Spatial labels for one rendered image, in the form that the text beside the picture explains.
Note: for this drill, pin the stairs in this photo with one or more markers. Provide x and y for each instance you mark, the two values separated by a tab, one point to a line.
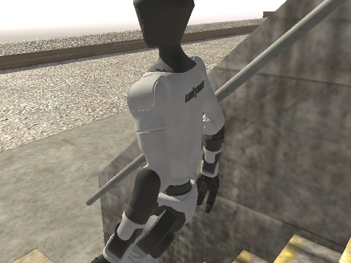
301	250

